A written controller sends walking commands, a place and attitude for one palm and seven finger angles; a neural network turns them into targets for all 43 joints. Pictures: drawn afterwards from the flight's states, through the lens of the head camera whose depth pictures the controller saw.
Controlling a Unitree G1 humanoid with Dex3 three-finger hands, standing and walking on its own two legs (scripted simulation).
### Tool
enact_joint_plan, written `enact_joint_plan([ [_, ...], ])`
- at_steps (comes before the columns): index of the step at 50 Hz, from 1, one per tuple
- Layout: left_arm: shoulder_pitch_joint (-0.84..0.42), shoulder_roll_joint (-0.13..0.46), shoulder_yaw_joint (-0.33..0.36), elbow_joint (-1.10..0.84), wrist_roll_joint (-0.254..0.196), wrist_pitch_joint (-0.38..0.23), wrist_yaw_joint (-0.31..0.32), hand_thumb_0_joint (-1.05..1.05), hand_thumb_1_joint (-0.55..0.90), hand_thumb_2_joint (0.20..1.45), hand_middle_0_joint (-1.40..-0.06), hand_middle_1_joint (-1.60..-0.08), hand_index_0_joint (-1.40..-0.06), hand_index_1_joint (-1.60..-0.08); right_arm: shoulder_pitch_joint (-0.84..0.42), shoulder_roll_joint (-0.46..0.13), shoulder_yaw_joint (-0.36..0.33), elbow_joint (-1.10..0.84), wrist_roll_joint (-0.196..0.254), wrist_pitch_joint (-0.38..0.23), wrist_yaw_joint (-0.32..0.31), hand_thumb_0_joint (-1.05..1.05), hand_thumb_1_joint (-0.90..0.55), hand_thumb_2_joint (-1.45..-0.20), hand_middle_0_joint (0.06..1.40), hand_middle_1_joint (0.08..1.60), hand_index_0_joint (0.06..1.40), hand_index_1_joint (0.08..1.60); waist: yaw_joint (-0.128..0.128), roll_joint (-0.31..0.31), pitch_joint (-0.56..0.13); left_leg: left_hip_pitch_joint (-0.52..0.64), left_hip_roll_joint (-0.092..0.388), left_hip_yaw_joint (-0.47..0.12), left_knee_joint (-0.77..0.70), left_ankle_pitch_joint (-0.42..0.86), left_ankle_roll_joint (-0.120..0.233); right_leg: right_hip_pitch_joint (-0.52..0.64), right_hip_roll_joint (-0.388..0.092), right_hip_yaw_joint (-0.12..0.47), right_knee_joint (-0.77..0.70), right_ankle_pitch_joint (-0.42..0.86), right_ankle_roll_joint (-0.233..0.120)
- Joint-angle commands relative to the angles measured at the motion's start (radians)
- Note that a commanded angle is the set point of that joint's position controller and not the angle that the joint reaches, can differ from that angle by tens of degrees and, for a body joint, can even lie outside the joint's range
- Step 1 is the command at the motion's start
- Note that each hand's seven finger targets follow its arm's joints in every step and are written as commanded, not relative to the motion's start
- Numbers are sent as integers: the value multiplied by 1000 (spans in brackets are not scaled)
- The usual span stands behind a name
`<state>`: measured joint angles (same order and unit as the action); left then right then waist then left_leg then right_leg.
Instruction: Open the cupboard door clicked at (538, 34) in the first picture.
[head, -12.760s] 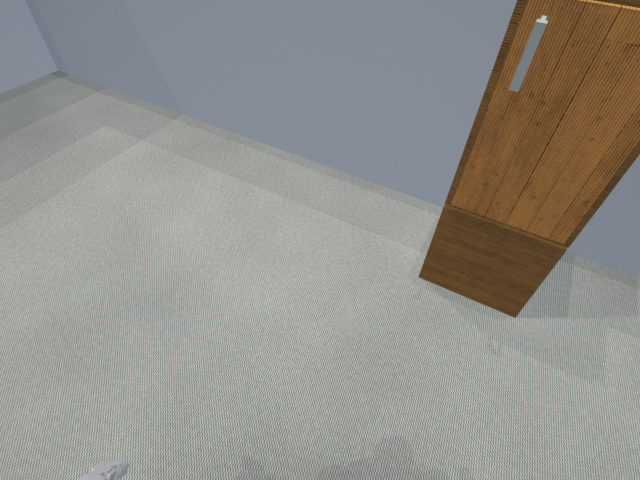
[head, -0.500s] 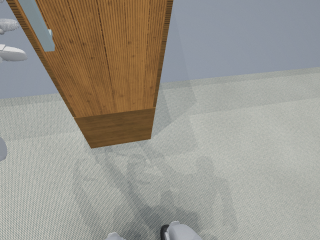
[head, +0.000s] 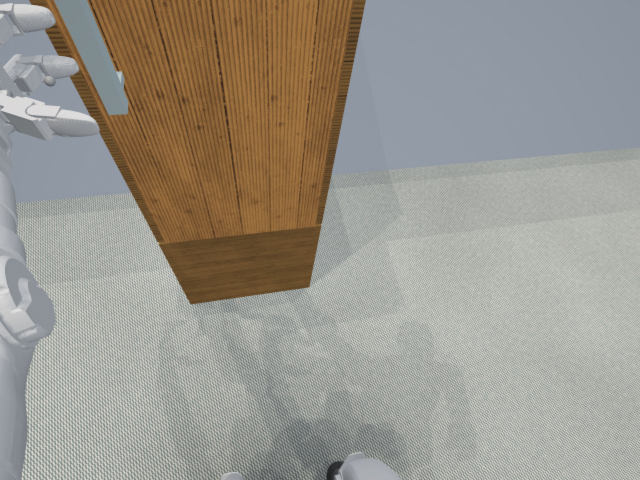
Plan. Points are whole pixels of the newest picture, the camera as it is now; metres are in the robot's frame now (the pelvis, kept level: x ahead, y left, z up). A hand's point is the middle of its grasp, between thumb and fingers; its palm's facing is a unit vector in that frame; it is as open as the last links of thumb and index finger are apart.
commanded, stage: slide the fingers in behind the handle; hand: left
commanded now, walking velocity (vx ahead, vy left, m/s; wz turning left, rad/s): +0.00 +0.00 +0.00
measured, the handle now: (97, 43) +0.58 +0.19 +0.17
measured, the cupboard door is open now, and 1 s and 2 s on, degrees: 0 0 0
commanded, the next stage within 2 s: close the thumb around the handle in 1.20 s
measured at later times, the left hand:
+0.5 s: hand (87, 82) +0.53 +0.20 +0.16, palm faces +0.07 -1.00 -0.01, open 14.0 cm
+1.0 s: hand (116, 77) +0.54 +0.17 +0.16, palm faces +0.07 -1.00 +0.00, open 13.8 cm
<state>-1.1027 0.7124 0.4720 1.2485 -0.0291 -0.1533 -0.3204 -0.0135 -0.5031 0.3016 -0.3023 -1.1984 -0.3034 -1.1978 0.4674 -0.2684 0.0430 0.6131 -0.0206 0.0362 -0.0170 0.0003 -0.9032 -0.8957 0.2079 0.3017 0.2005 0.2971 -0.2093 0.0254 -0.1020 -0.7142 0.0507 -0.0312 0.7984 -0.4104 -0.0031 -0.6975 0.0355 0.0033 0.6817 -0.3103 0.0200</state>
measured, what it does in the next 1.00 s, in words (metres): stands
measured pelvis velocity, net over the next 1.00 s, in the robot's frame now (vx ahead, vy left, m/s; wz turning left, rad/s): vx -0.01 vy -0.01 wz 0.01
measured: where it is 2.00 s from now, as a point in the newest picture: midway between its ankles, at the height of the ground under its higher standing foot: outside the picture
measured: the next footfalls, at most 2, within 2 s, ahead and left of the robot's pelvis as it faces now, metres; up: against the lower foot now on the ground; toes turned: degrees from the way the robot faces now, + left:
none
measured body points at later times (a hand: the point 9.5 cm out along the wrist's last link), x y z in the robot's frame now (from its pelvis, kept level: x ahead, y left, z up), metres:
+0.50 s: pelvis +0.00 -0.01 +0.00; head +0.10 +0.00 +0.44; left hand +0.52 +0.25 +0.16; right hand -0.02 -0.27 -0.11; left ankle -0.03 +0.12 -0.71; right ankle +0.00 -0.14 -0.71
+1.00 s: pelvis -0.01 -0.01 +0.00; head +0.10 +0.00 +0.44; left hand +0.53 +0.23 +0.16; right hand -0.06 -0.27 -0.11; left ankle -0.03 +0.12 -0.71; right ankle +0.00 -0.14 -0.71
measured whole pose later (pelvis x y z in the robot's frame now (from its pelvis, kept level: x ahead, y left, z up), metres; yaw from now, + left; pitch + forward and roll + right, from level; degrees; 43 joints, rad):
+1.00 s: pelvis -0.01 -0.01 +0.00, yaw +0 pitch +18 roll -2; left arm -1.18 0.61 0.42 1.32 0.01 -0.20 -0.16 -0.01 -0.50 0.30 -0.32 -1.21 -0.33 -1.23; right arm 0.49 -0.27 0.03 0.65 -0.03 -0.01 -0.01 0.00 -0.90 -0.90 0.21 0.30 0.20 0.30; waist -0.23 0.03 -0.09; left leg -0.72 0.05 -0.03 0.80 -0.39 -0.01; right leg -0.72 0.03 0.00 0.71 -0.31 0.01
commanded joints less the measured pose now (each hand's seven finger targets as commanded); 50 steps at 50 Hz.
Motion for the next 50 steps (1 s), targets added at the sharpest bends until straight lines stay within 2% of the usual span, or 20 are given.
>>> enact_joint_plan([
  [1,-457,237,5,-235,-23,-89,25,0,-500,300,-300,-1200,-300,-1200,189,-192,-72,-37,0,-9,-2,0,-900,-900,200,300,200,300,7,168,-425,339,-13,0,-47,533,22,187,25,-40,-17,418,-33],
  [3,-454,247,18,-239,-28,-88,25,0,-500,300,-300,-1200,-300,-1200,187,-194,-74,-43,3,-7,-3,0,-900,-900,200,300,200,300,14,168,-451,344,-15,-1,-49,549,23,211,24,-36,-11,441,-34],
  [7,-469,184,-20,-253,-31,-79,30,0,-500,300,-300,-1200,-300,-1200,177,-186,-74,-45,4,-9,-3,0,-900,-900,200,300,200,300,7,180,-429,347,-19,3,-45,556,25,203,21,-36,-13,451,-35],
  [8,-475,215,0,-270,-29,-82,36,0,-500,300,-300,-1200,-300,-1200,177,-187,-76,-42,4,-8,-3,0,-900,-900,200,300,200,300,13,183,-449,357,-15,-2,-46,568,21,209,21,-37,-11,454,-32],
  [9,-487,190,-18,-297,-28,-86,41,0,-500,300,-300,-1200,-300,-1200,178,-184,-77,-45,4,-9,-1,0,-900,-900,200,300,200,300,10,186,-472,377,-15,-6,-44,593,20,210,23,-38,-7,464,-33],
  [12,-453,146,-24,-271,-46,-86,53,0,-500,300,-300,-1200,-300,-1200,173,-181,-77,-41,3,-11,0,0,-900,-900,200,300,200,300,7,140,-445,354,-18,4,-43,573,25,227,23,-36,-13,480,-33],
  [16,-468,192,-10,-185,-26,-60,69,0,-500,300,-300,-1200,-300,-1200,170,-187,-72,-35,7,-11,-4,0,-900,-900,200,300,200,300,3,93,-357,237,-30,16,-66,423,34,245,15,-26,-28,422,-28],
  [18,-504,226,2,-228,-3,-77,82,0,-500,300,-300,-1200,-300,-1200,173,-184,-73,-39,3,-15,-6,0,-900,-900,200,300,200,300,10,133,-416,260,-33,15,-61,446,34,262,10,-19,-17,441,-29],
  [19,-497,195,-22,-236,3,-84,85,0,-500,300,-300,-1200,-300,-1200,171,-176,-72,-43,2,-17,-4,0,-900,-900,200,300,200,300,8,167,-426,283,-33,17,-57,465,32,249,11,-20,-15,444,-31],
  [22,-520,174,-28,-222,-11,-108,89,0,-500,300,-300,-1200,-300,-1200,175,-178,-72,-35,1,-23,-5,0,-900,-900,200,300,200,300,-11,112,-408,274,-30,13,-55,433,34,242,15,-21,-22,420,-29],
  [25,-540,162,-25,-228,-25,-113,83,0,-500,300,-300,-1200,-300,-1200,176,-182,-77,-30,3,-29,-7,0,-900,-900,200,300,200,300,-3,126,-457,291,-32,13,-61,414,31,253,15,-19,-25,402,-28],
  [30,-535,126,-59,-165,-7,-89,104,0,-500,300,-300,-1200,-300,-1200,180,-180,-72,-19,1,-34,-5,0,-900,-900,200,300,200,300,-16,127,-381,256,-31,13,-67,364,33,201,13,-22,-37,343,-26],
  [31,-545,131,-61,-153,-2,-83,112,0,-500,300,-300,-1200,-300,-1200,182,-183,-72,-16,1,-35,-5,0,-900,-900,200,300,200,300,-23,112,-357,238,-30,13,-72,334,34,193,12,-22,-42,320,-25],
  [33,-569,176,-23,-183,1,-93,128,0,-500,300,-300,-1200,-300,-1200,189,-185,-73,-19,-3,-40,-6,0,-900,-900,200,300,200,300,-10,124,-409,250,-33,8,-73,353,33,221,12,-20,-34,333,-27],
  [37,-566,142,-32,-207,1,-115,148,0,-500,300,-300,-1200,-300,-1200,198,-181,-75,-21,-9,-47,1,0,-900,-900,200,300,200,300,-7,132,-448,278,-33,10,-65,397,31,226,15,-21,-24,364,-31],
  [38,-570,146,-33,-205,4,-120,151,0,-500,300,-300,-1200,-300,-1200,196,-181,-75,-17,-8,-46,2,0,-900,-900,200,300,200,300,-11,120,-442,276,-29,8,-65,392,29,219,15,-23,-24,358,-28],
  [40,-577,76,-87,-188,7,-118,152,0,-500,300,-300,-1200,-300,-1200,191,-177,-76,-12,-7,-49,6,0,-900,-900,200,300,200,300,-26,128,-393,274,-29,7,-70,354,28,179,16,-27,-34,315,-29],
  [42,-598,136,-42,-173,11,-120,161,0,-500,300,-300,-1200,-300,-1200,202,-187,-77,-4,-9,-50,3,0,-900,-900,200,300,200,300,-23,110,-390,262,-28,3,-73,333,31,184,16,-25,-35,293,-31],
  [48,-618,163,-29,-163,23,-117,176,0,-500,300,-300,-1200,-300,-1200,207,-187,-73,-4,-12,-55,3,0,-900,-900,200,300,200,300,-23,118,-417,255,-32,3,-70,344,31,195,12,-22,-28,310,-28],
  [50,-586,135,-40,-173,26,-123,176,0,-500,300,-300,-1200,-300,-1200,207,-183,-75,-9,-15,-56,5,0,-900,-900,200,300,200,300,-15,139,-440,284,-30,4,-64,385,26,186,13,-28,-20,332,-30],
])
